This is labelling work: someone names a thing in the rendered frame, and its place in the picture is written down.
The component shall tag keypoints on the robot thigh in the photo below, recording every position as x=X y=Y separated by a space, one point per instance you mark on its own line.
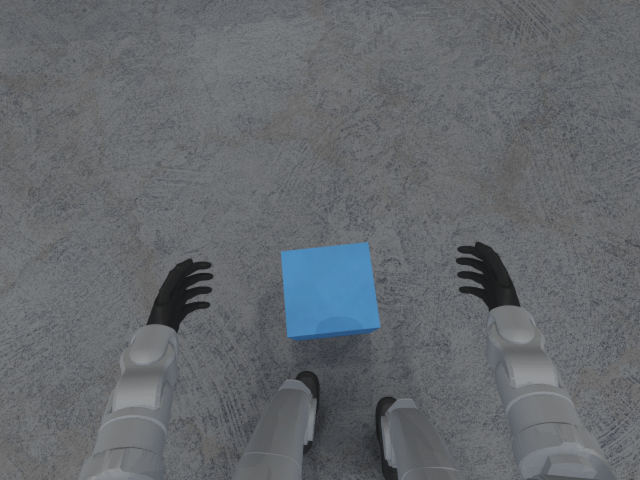
x=275 y=450
x=411 y=440

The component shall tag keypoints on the left robot thigh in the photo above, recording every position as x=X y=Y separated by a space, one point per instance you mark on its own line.
x=275 y=450

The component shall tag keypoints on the robot left forearm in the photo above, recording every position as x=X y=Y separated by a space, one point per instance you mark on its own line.
x=135 y=424

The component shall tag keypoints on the robot right forearm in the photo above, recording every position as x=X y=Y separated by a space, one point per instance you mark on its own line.
x=549 y=437

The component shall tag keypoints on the carton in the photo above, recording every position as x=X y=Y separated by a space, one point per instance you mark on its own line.
x=329 y=292

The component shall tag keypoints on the right robot hand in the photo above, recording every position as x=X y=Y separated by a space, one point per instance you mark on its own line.
x=498 y=286

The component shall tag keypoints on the left robot hand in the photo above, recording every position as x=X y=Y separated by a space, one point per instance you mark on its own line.
x=169 y=308

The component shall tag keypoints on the right robot thigh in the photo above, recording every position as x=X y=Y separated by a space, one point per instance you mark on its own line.
x=411 y=440

